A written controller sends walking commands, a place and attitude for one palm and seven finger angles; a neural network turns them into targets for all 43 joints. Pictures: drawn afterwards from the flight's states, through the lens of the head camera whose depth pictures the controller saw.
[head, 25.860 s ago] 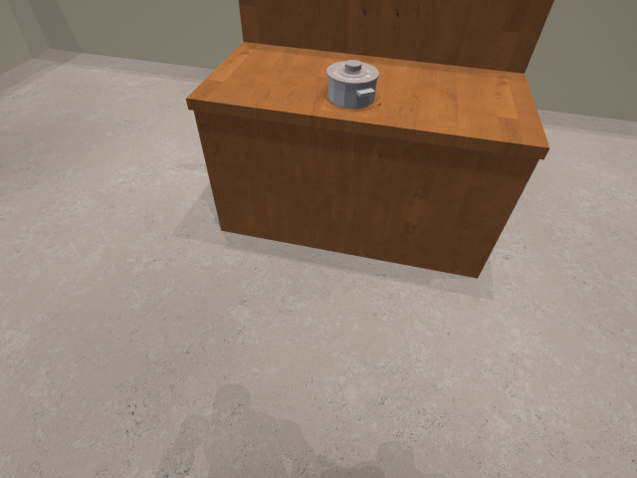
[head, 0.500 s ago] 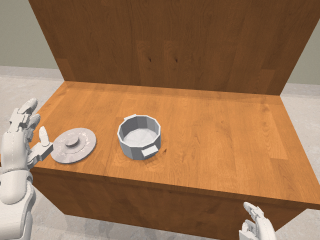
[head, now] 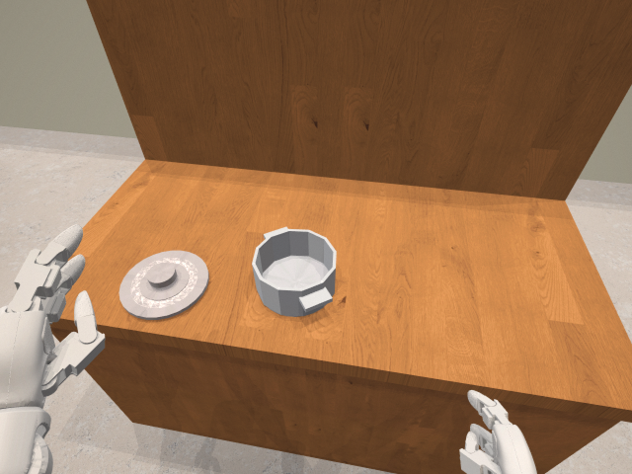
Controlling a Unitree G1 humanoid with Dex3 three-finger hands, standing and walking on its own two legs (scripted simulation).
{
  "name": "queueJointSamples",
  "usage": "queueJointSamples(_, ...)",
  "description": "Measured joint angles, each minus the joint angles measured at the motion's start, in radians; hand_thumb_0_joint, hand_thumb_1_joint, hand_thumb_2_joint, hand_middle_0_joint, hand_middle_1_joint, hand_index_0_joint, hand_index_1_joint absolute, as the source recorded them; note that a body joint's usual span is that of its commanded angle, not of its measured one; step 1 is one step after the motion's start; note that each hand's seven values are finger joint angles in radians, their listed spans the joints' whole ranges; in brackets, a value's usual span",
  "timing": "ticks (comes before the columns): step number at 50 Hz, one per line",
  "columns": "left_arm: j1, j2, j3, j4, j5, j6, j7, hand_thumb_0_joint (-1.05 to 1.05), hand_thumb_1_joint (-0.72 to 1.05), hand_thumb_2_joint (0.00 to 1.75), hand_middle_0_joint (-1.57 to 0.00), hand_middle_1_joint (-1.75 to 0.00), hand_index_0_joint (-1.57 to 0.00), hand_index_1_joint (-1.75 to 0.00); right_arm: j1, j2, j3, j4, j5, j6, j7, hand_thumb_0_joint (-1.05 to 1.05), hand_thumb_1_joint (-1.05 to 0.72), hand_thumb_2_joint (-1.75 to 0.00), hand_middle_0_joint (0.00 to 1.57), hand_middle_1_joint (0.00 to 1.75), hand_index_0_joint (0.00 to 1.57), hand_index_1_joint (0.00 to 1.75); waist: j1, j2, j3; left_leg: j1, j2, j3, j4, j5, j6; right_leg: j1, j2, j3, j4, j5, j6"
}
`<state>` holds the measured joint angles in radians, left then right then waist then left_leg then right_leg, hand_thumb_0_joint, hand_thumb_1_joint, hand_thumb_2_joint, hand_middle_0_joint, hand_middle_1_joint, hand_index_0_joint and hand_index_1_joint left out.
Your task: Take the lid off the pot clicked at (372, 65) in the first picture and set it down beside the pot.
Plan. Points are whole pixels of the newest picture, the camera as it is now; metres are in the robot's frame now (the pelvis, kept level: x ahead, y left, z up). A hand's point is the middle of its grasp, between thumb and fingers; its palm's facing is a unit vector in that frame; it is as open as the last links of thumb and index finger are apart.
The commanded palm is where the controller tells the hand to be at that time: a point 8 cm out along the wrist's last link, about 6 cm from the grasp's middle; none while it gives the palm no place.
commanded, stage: draw the hand back to the body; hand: left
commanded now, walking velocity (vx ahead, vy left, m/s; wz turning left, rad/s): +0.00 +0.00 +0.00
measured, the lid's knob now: (161, 274) +0.47 +0.36 -0.09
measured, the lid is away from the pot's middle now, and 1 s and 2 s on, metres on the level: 0.26 0.26 0.26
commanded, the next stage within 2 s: step back with the hand held close in 0.18 s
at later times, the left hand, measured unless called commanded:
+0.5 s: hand (75, 330) +0.19 +0.26 +0.16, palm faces +0.34 -0.84 -0.42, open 7.4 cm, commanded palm +0.12 +0.29 +0.17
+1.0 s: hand (32, 422) +0.11 +0.25 +0.15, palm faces +0.37 -0.83 -0.42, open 7.4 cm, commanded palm +0.06 +0.30 +0.17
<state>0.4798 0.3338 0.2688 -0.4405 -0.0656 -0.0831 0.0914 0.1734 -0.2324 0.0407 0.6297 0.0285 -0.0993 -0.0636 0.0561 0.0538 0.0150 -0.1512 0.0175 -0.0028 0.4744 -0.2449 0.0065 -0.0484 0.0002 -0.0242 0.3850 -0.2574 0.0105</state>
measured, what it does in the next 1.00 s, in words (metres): shifts its weight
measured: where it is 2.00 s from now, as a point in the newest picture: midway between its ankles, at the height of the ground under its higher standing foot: outside the picture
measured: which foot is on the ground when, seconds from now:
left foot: down 0.00-1.00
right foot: down 0.00-1.00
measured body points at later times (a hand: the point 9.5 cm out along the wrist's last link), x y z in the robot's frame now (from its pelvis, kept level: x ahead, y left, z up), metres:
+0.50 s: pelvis -0.02 +0.02 +0.00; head +0.01 +0.03 +0.45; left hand +0.17 +0.30 +0.19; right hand +0.18 -0.21 -0.08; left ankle +0.01 +0.11 -0.74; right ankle -0.03 -0.13 -0.74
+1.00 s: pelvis -0.07 +0.01 -0.01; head -0.06 +0.03 +0.43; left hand +0.09 +0.30 +0.18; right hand +0.11 -0.21 -0.09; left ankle +0.01 +0.11 -0.74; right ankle -0.03 -0.13 -0.74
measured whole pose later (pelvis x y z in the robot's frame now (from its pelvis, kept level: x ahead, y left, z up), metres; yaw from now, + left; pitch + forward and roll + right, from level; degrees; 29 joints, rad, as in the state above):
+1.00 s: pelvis -0.07 +0.01 -0.01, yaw +1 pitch -1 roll -2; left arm 0.61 0.37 0.36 -0.62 -0.04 -0.21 0.11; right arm 0.21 -0.20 0.01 0.57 0.02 -0.08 -0.06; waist 0.02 0.00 0.03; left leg -0.42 0.01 0.00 0.66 -0.32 0.02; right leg -0.31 -0.03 -0.05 0.55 -0.23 0.03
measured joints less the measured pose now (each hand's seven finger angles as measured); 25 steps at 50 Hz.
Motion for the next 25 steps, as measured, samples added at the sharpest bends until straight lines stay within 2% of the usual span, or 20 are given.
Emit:
queueJointSamples(5, 0.060, 0.006, -0.002, -0.064, 0.004, 0.006, 0.003, 0.02, 0.90, 0.89, -0.21, -0.30, -0.21, -0.30, -0.001, 0.006, 0.001, -0.008, -0.003, -0.002, -0.001, 0.02, -0.90, -0.89, 0.20, 0.30, 0.20, 0.30, 0.008, -0.004, -0.003, -0.006, -0.006, -0.001, 0.010, -0.004, 0.006, -0.002, -0.005, -0.002, 0.004, -0.002, 0.006)
queueJointSamples(16, 0.052, 0.005, 0.008, -0.082, 0.004, 0.019, 0.007, 0.02, 0.90, 0.89, -0.21, -0.30, -0.21, -0.30, -0.003, 0.017, 0.013, -0.019, -0.007, 0.005, -0.003, 0.02, -0.90, -0.89, 0.20, 0.30, 0.20, 0.30, 0.015, -0.011, -0.001, -0.017, -0.012, 0.000, 0.022, -0.007, 0.013, -0.012, -0.012, -0.001, 0.014, -0.005, 0.013)
queueJointSamples(21, 0.014, 0.055, 0.111, -0.108, 0.003, -0.062, -0.002, 0.02, 0.89, 0.89, -0.21, -0.30, -0.21, -0.30, -0.017, 0.023, 0.010, -0.033, -0.013, 0.017, 0.000, 0.02, -0.90, -0.89, 0.20, 0.30, 0.20, 0.30, 0.007, -0.034, 0.030, -0.073, 0.002, 0.007, 0.045, -0.007, 0.014, -0.064, 0.001, 0.008, 0.019, 0.011, 0.015)
queueJointSamples(25, 0.029, 0.039, 0.113, -0.131, 0.005, -0.092, -0.014, 0.02, 0.90, 0.89, -0.21, -0.30, -0.21, -0.30, -0.025, 0.010, -0.007, -0.048, -0.011, 0.027, 0.010, 0.02, -0.90, -0.89, 0.20, 0.30, 0.20, 0.30, -0.019, -0.047, 0.061, -0.116, -0.004, 0.021, 0.045, 0.008, 0.025, -0.116, -0.007, 0.021, 0.031, 0.024, 0.026)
